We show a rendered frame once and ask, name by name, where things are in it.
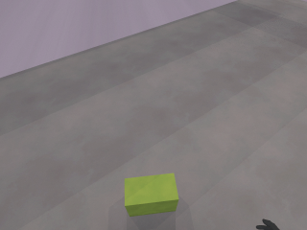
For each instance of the carton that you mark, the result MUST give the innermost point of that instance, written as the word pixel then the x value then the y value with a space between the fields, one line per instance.
pixel 151 194

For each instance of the right robot hand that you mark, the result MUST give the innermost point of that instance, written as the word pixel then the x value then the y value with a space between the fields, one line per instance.
pixel 268 225

